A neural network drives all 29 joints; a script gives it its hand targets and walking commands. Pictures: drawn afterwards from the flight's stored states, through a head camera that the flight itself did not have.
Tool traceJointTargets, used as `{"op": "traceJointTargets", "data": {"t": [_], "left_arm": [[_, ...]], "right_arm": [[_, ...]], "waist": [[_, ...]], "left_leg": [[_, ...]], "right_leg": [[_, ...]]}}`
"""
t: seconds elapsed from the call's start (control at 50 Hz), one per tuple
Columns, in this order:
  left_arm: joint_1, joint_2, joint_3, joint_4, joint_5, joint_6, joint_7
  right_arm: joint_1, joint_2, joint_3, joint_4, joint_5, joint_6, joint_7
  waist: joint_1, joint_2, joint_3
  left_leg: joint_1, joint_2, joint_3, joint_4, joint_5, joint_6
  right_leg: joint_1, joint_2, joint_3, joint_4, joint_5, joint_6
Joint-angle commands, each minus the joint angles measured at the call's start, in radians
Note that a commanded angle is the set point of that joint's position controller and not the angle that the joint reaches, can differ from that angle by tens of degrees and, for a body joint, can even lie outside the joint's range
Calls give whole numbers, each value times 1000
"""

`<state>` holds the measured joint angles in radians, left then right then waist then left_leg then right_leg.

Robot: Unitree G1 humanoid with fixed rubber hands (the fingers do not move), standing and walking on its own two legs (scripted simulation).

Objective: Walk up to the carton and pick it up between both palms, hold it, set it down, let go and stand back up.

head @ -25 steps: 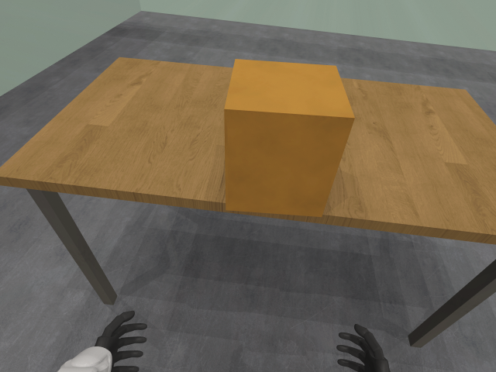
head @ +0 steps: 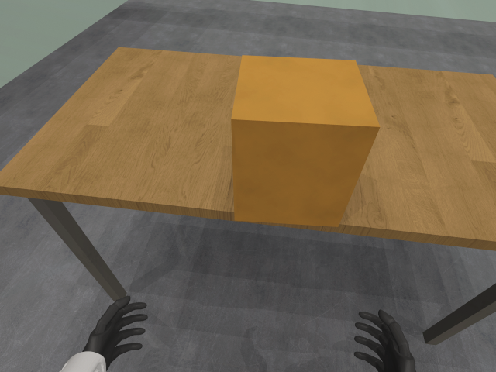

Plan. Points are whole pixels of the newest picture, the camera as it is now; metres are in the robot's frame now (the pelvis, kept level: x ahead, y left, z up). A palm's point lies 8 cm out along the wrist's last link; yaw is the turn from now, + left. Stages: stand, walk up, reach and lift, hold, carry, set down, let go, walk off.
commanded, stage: reach and lift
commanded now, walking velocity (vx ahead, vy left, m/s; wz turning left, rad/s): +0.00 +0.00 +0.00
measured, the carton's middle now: (292, 144) +0.51 -0.05 +0.09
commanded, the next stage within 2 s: none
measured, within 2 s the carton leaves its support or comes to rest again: neither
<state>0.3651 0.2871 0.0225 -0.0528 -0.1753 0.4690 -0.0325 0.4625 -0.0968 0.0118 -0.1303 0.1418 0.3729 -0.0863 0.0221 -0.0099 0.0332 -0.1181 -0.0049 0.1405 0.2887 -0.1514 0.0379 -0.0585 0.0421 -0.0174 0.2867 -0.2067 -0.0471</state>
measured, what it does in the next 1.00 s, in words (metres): stands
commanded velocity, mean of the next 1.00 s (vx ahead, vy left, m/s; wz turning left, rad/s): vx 0.00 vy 0.00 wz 0.00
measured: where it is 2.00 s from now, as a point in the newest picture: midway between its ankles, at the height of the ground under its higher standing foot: outside the picture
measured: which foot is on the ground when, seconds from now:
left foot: down 0.00-1.00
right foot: down 0.00-1.00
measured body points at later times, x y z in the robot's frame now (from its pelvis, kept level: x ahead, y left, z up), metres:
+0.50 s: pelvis -0.01 -0.01 +0.00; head -0.03 -0.01 +0.45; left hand +0.21 +0.22 +0.05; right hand +0.21 -0.22 +0.05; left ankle +0.01 +0.09 -0.75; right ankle -0.03 -0.09 -0.75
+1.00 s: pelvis -0.02 +0.00 +0.00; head -0.03 +0.00 +0.45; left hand +0.27 +0.22 +0.08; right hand +0.26 -0.21 +0.07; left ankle +0.01 +0.09 -0.75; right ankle -0.03 -0.09 -0.75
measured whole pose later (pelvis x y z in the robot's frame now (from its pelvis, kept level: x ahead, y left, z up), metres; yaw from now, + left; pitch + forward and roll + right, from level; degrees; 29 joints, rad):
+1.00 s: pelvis -0.02 +0.00 +0.00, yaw +1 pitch -1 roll +0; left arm -0.03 0.30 0.05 -0.04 -0.26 0.43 0.01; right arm 0.05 -0.19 -0.06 -0.06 0.27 0.36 -0.12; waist 0.01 -0.02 -0.01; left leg -0.16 -0.01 0.13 0.29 -0.11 0.04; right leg -0.11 0.04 -0.03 0.33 -0.20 -0.05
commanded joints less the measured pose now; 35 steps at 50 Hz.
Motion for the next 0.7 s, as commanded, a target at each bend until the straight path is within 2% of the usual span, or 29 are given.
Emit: {"op": "traceJointTargets", "data": {"t": [0.0,0.02,0.04,0.08,0.12,0.14,0.18,0.28,0.3,0.32,0.38,0.42,0.44,0.46,0.52,0.54,0.56,0.6,0.62,0.68], "left_arm": [[-15,77,21,-291,-39,-132,25],[-19,71,15,-302,-29,-145,29],[-20,78,23,-298,-26,-155,27],[-8,89,34,-273,-14,-170,21],[-14,89,44,-263,12,-184,19],[-37,97,64,-261,16,-188,18],[-60,118,71,-258,21,-192,14],[-113,118,60,-243,-39,-195,15],[-113,113,52,-247,-56,-205,14],[-143,120,44,-260,-63,-213,15],[-194,115,38,-195,-95,-211,11],[-222,112,37,-155,-92,-193,7],[-235,124,58,-160,-94,-193,6],[-261,133,62,-156,-82,-187,6],[-332,135,79,-169,-63,-189,9],[-348,130,89,-186,-52,-199,16],[-379,147,91,-197,-57,-211,22],[-403,136,65,-220,-69,-230,31],[-435,136,58,-224,-72,-237,34],[-475,146,49,-203,-85,-239,43]], "right_arm": [[16,-69,-49,-265,26,-108,31],[36,-71,-48,-232,28,-112,36],[40,-86,-47,-210,29,-117,40],[47,-72,-31,-168,51,-124,36],[27,-81,-33,-124,74,-136,33],[3,-90,-34,-122,74,-145,28],[-46,-89,-45,-145,81,-155,13],[-133,-111,-78,-263,44,-173,-13],[-136,-110,-83,-287,41,-180,-15],[-143,-103,-77,-302,46,-179,-12],[-202,-107,-64,-292,61,-158,-2],[-204,-117,-67,-237,59,-129,3],[-216,-118,-61,-247,64,-118,-1],[-221,-121,-68,-208,68,-109,-1],[-278,-117,-67,-168,90,-94,-9],[-298,-126,-85,-159,88,-101,-13],[-338,-127,-95,-183,90,-113,-18],[-369,-115,-85,-196,101,-129,-17],[-407,-115,-112,-224,92,-142,-18],[-453,-120,-116,-219,95,-148,-22]], "waist": [[9,33,-157],[2,73,-146],[7,71,-149],[-7,75,-149],[-8,121,-145],[-9,110,-159],[-7,96,-133],[-10,24,-129],[-15,-3,-152],[-12,0,-152],[4,-17,-137],[-2,-37,-77],[3,-52,-60],[-5,-55,-54],[-9,-17,-67],[-9,15,-63],[-11,9,-97],[-6,37,-123],[-14,50,-165],[-11,54,-167]], "left_leg": [[363,56,-138,55,450,-66],[366,58,-139,52,456,-75],[365,59,-141,53,460,-74],[378,52,-144,57,487,-71],[376,54,-156,58,505,-75],[380,50,-153,63,510,-75],[334,43,-150,50,431,-58],[262,40,-139,30,297,-41],[271,39,-140,28,290,-36],[271,41,-142,25,273,-43],[258,52,-149,12,228,-34],[265,53,-156,-1,144,-28],[259,49,-153,-7,128,-16],[275,49,-155,-11,118,-8],[262,53,-152,-19,76,-4],[255,54,-149,-20,61,-6],[251,53,-147,-14,46,-4],[221,53,-145,-10,39,0],[217,56,-148,-5,35,-2],[212,55,-149,0,38,-6]], "right_leg": [[-286,-44,54,-89,220,9],[-287,-41,54,-99,207,4],[-285,-49,58,-103,206,2],[-279,-57,67,-108,272,14],[-272,-62,73,-103,289,12],[-273,-64,73,-108,305,18],[-249,-75,81,-104,305,17],[-223,-84,84,-94,249,21],[-228,-91,89,-94,271,23],[-238,-86,79,-89,248,21],[-266,-84,74,-99,165,16],[-306,-90,77,-116,74,11],[-304,-97,86,-123,79,18],[-332,-100,84,-123,72,23],[-315,-102,101,-127,39,18],[-311,-105,102,-122,27,14],[-306,-109,108,-122,27,18],[-285,-109,111,-106,12,7],[-287,-112,114,-101,10,2],[-295,-117,117,-93,7,4]]}}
